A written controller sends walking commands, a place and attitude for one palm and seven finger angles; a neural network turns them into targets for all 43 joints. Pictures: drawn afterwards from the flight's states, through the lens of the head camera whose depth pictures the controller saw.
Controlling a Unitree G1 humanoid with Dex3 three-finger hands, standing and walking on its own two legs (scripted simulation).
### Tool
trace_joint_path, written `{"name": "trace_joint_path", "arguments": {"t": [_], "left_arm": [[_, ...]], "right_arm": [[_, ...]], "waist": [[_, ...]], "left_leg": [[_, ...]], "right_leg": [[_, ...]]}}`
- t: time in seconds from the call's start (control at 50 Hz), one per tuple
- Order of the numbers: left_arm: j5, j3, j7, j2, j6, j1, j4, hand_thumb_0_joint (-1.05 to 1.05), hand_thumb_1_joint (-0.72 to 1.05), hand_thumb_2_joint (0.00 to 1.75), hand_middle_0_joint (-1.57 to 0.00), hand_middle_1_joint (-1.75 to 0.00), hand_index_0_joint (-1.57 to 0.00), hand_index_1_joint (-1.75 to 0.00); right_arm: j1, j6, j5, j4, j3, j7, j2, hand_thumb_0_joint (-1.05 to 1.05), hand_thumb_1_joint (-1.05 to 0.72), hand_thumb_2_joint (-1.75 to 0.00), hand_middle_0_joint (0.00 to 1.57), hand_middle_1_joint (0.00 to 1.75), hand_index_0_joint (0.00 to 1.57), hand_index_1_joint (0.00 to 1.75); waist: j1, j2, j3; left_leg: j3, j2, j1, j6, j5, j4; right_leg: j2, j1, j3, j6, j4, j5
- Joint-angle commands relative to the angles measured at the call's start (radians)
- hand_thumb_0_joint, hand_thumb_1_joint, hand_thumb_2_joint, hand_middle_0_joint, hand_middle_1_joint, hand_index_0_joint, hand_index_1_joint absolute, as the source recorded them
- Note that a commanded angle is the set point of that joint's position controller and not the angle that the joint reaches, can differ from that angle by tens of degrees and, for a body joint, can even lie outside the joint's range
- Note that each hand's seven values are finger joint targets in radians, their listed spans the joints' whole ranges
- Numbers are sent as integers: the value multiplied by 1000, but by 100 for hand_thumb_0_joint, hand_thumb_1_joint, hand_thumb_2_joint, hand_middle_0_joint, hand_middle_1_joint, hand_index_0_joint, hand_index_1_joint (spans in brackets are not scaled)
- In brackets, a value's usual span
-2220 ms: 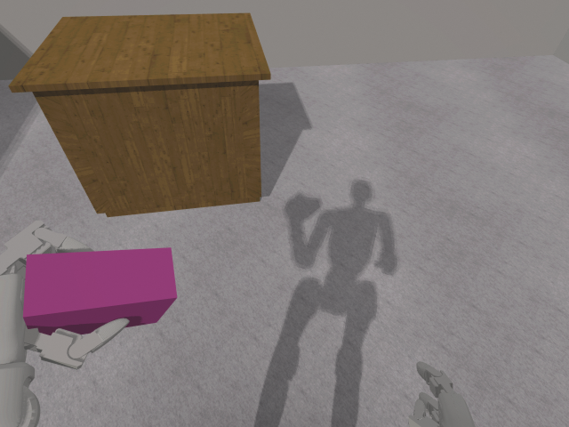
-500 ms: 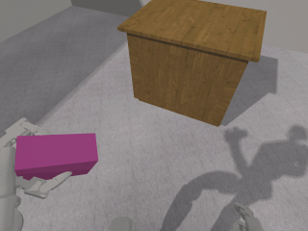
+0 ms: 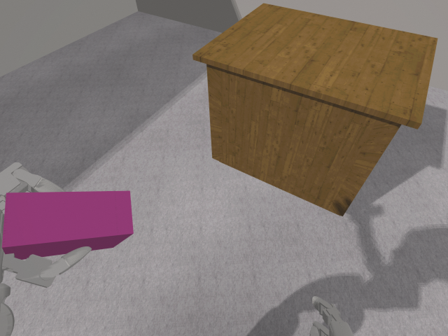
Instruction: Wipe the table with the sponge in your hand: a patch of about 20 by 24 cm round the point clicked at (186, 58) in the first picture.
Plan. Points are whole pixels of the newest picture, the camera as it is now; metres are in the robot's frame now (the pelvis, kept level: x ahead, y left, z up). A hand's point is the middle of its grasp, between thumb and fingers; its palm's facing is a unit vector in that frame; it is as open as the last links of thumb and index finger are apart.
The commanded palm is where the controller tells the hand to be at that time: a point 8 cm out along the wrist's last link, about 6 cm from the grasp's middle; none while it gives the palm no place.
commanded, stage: walk to a spot facing it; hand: left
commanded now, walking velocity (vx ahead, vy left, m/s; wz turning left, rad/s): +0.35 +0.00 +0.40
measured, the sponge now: (88, 224) +0.23 +0.21 +0.15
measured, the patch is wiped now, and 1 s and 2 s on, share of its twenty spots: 0.00 0.00 0.00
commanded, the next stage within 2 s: turn to face it in 0.84 s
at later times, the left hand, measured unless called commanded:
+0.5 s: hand (64, 153) +0.33 +0.28 +0.18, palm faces +0.53 -0.74 -0.42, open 10.0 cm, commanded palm +0.24 +0.30 +0.18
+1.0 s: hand (71, 142) +0.35 +0.28 +0.18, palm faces +0.66 -0.60 -0.45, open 10.0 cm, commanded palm +0.27 +0.30 +0.18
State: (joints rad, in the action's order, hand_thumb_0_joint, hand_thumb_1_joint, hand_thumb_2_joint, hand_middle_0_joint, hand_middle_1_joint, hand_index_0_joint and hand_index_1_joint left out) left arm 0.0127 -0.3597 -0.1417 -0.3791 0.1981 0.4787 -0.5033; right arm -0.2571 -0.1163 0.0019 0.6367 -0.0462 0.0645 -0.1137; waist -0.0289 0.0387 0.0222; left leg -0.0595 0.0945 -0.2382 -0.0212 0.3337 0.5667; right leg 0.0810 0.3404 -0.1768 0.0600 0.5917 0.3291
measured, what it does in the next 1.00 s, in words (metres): walks ahead, turning left: right foot, then left foot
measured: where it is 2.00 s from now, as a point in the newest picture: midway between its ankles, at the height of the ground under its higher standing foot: outside the picture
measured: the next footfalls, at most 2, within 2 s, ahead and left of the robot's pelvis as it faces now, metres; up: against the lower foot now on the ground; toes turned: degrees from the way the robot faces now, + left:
right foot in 0.02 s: +0.08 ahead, -0.13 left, +0.00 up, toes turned -10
left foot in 0.36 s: +0.21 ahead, +0.14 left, +0.00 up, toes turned +18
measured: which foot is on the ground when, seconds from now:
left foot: down 0.00-0.00, up 0.02-0.34, down 0.36-0.68, up 0.70-0.98, down 1.00-1.00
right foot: up 0.00-0.00, down 0.02-0.36, up 0.38-0.66, down 0.68-1.00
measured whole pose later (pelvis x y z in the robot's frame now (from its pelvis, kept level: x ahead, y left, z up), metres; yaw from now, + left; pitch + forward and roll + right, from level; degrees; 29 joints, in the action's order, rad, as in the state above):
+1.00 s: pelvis +0.24 -0.02 -0.01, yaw +24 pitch +1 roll +2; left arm 0.04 -0.38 -0.18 -0.40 0.18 0.53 -0.66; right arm -0.17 -0.04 0.00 0.54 0.05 0.09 -0.28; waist 0.02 -0.05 0.09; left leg -0.17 0.05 -0.36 -0.04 0.28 0.60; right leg 0.21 0.27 -0.27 0.03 0.68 0.38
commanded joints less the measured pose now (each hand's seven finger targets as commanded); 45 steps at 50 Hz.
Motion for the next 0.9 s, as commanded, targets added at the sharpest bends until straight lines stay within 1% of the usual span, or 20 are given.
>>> {"name": "trace_joint_path", "arguments": {"t": [0.0, 0.04, 0.06, 0.1, 0.16, 0.22, 0.28, 0.3, 0.32, 0.34, 0.36, 0.4, 0.48, 0.62, 0.64, 0.66, 0.68, 0.72, 0.78, 0.88], "left_arm": [[-4, -134, -33, -223, 30, -173, -164, 0, 10, 130, -120, -160, -120, -160], [12, -127, -27, -207, 48, -174, -172, 0, 10, 130, -120, -160, -120, -160], [12, -144, -23, -219, 53, -173, -207, 0, 10, 130, -120, -160, -120, -160], [1, -147, -27, -197, 73, -107, -234, 0, 10, 130, -120, -160, -120, -160], [6, -153, -40, -183, 77, -67, -267, 0, 10, 130, -120, -160, -120, -160], [14, -166, -61, -174, 71, -28, -286, 0, 10, 130, -120, -160, -120, -160], [16, -134, -73, -152, 65, -60, -285, 0, 10, 130, -120, -160, -120, -160], [13, -133, -75, -160, 77, -92, -312, 0, 10, 130, -120, -160, -120, -160], [12, -142, -76, -159, 93, -94, -313, 0, 10, 130, -120, -160, -120, -160], [18, -136, -75, -157, 106, -111, -325, 0, 10, 130, -120, -160, -120, -160], [1, -141, -54, -216, 110, -145, -277, 0, 10, 130, -120, -160, -120, -160], [3, -180, -34, -216, 100, -105, -310, 0, 10, 130, -120, -160, -120, -160], [26, -159, -26, -157, 105, 0, -408, 0, 10, 130, -120, -160, -120, -160], [18, -118, -21, -118, 45, -84, -180, 0, 10, 130, -120, -160, -120, -160], [7, -118, -22, -140, 34, -123, -156, 0, 10, 130, -120, -160, -120, -160], [3, -140, -31, -192, 13, -133, -128, 0, 10, 130, -120, -160, -120, -160], [20, -153, -42, -222, 8, -176, -142, 0, 10, 130, -120, -160, -120, -160], [16, -108, -28, -176, 31, -152, -157, 0, 10, 130, -120, -160, -120, -160], [4, -121, -35, -186, 50, -146, -221, 0, 10, 130, -120, -160, -120, -160], [27, -178, -68, -202, 42, -1, -328, 0, 10, 130, -120, -160, -120, -160]], "right_arm": [[155, -25, 1, -163, 71, 20, -153, 0, -90, -90, 20, 30, 20, 30], [146, -27, -5, -140, 87, 5, -189, 0, -90, -90, 20, 30, 20, 30], [163, -11, 0, -135, 86, 1, -193, 0, -90, -90, 20, 30, 20, 30], [181, 8, -3, -139, 76, 3, -179, 0, -90, -90, 20, 30, 20, 30], [166, 26, -8, -171, 82, 2, -165, 0, -90, -90, 20, 30, 20, 30], [145, 24, -10, -207, 92, 0, -156, 0, -90, -90, 20, 30, 20, 30], [94, 22, -5, -215, 105, 8, -161, 0, -90, -90, 20, 30, 20, 30], [79, 19, -1, -218, 119, 17, -183, 0, -90, -90, 20, 30, 20, 30], [83, 19, 0, -220, 125, 14, -205, 0, -90, -90, 20, 30, 20, 30], [98, 10, 5, -227, 121, 0, -215, 0, -90, -90, 20, 30, 20, 30], [100, -3, 8, -212, 118, -11, -216, 0, -90, -90, 20, 30, 20, 30], [124, 0, 21, -193, 134, -15, -209, 0, -90, -90, 20, 30, 20, 30], [130, -35, 16, -186, 113, -23, -186, 0, -90, -90, 20, 30, 20, 30], [118, -31, 12, -156, 90, 12, -180, 0, -90, -90, 20, 30, 20, 30], [109, -25, 14, -151, 85, 15, -163, 0, -90, -90, 20, 30, 20, 30], [120, -17, 11, -165, 74, 17, -132, 0, -90, -90, 20, 30, 20, 30], [162, -31, -5, -165, 78, 19, -176, 0, -90, -90, 20, 30, 20, 30], [161, -16, -10, -140, 74, 9, -175, 0, -90, -90, 20, 30, 20, 30], [199, 10, -11, -151, 65, 15, -164, 0, -90, -90, 20, 30, 20, 30], [171, 31, -15, -226, 82, 17, -146, 0, -90, -90, 20, 30, 20, 30]], "waist": [[-16, -359, -125], [9, -284, -82], [8, -226, -76], [11, -169, -52], [17, -181, -85], [-11, -208, -91], [39, -165, -158], [63, -51, -204], [69, 199, -234], [48, 348, -232], [52, 236, -189], [40, 177, -166], [17, 248, -148], [10, 105, -109], [8, -80, -109], [-5, -406, -97], [-12, -366, -86], [10, -254, -35], [17, -220, -65], [-12, -223, -169]], "left_leg": [[-30, -93, -509, 41, 266, 597], [95, -21, -526, 14, 135, 784], [98, 3, -527, 3, 105, 775], [63, 27, -486, -8, 90, 667], [-36, 26, -326, 0, 48, 348], [-144, -28, -230, 10, 16, 150], [-210, -105, 4, 14, -107, -38], [-165, -84, 169, 39, -141, -81], [136, 89, 308, 136, -231, -126], [546, 330, 359, 279, -526, -200], [644, 369, 298, 317, -453, -214], [507, 332, 216, 321, -267, -201], [212, 192, -15, 213, -154, -248], [104, 111, -145, 118, 46, -58], [36, 37, -252, 81, 149, 149], [-56, -104, -474, 22, 299, 487], [62, -68, -507, 10, 255, 674], [77, -20, -493, -21, 149, 804], [15, 0, -364, -35, 135, 614], [-126, -38, -205, -24, 100, 185]], "right_leg": [[402, -438, 648, -231, -333, -24], [423, -338, 620, -250, -358, 79], [394, -321, 493, -238, -334, 16], [342, -296, 281, -209, -297, -218], [298, -280, 86, -179, -243, -399], [284, -272, 70, -180, -201, -449], [232, -221, -15, -122, 31, -475], [201, -128, -45, -84, 241, -466], [90, 72, -57, -32, 504, -104], [-23, 259, 39, -12, 710, 325], [13, 327, 151, -26, 774, 306], [70, 386, 195, -13, 768, 247], [55, 166, 86, 2, 447, 91], [-39, -190, -19, 15, -88, 12], [86, -263, 140, -34, -219, 81], [357, -347, 546, -154, -331, 31], [458, -294, 646, -209, -362, -40], [407, -239, 467, -210, -306, -235], [319, -236, 122, -154, -206, -594], [311, -303, 10, -154, -92, -742]]}}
